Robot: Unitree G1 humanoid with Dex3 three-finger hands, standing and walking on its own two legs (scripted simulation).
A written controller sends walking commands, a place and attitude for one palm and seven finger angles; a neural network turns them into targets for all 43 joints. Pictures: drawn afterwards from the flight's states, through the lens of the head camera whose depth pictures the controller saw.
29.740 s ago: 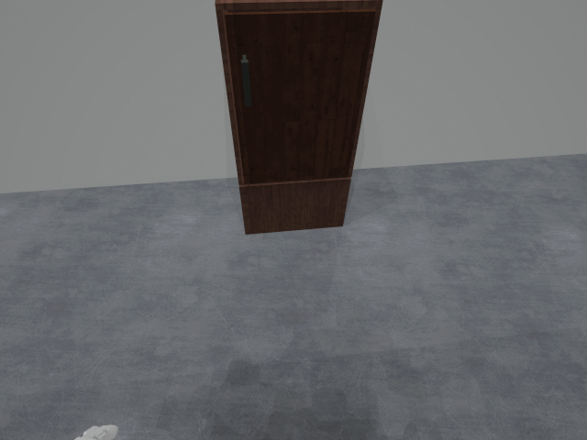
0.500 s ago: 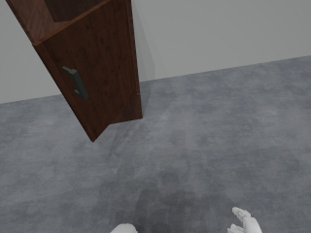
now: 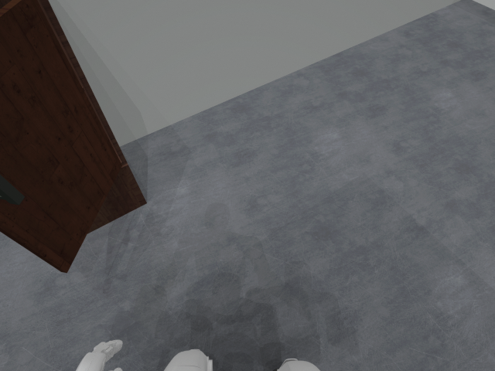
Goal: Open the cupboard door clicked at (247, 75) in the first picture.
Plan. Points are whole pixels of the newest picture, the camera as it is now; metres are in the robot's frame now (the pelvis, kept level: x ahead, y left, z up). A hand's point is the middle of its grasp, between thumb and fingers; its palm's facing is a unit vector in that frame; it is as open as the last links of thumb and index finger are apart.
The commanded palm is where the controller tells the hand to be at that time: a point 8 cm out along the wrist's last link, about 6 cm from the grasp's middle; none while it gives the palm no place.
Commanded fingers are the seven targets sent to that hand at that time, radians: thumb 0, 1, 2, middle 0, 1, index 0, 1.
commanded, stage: walk to a spot facing it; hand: left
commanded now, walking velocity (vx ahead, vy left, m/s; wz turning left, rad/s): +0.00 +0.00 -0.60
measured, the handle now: out of the picture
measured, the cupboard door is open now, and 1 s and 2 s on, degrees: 46 46 46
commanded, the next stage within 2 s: turn to face it in 1.56 s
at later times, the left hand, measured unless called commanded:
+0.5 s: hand (179, 343) +0.18 +0.13 -0.15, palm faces -0.28 -0.93 -0.23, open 7.4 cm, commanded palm none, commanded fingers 0.00 0.90 0.90 -0.20 -0.30 -0.20 -0.30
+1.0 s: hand (274, 217) +0.44 -0.05 -0.14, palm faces -0.59 -0.77 -0.24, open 7.4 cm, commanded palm none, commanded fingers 0.00 0.90 0.90 -0.20 -0.30 -0.20 -0.30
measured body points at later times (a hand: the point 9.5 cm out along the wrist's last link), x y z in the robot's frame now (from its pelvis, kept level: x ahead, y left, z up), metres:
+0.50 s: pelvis +0.05 -0.04 +0.01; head +0.09 -0.06 +0.46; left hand +0.19 +0.18 -0.13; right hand +0.02 -0.30 -0.14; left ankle +0.09 +0.10 -0.67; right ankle +0.00 -0.13 -0.73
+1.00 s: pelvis +0.20 -0.13 +0.00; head +0.23 -0.17 +0.44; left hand +0.47 -0.01 -0.13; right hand +0.02 -0.31 -0.16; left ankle +0.21 +0.06 -0.72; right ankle +0.21 -0.26 -0.73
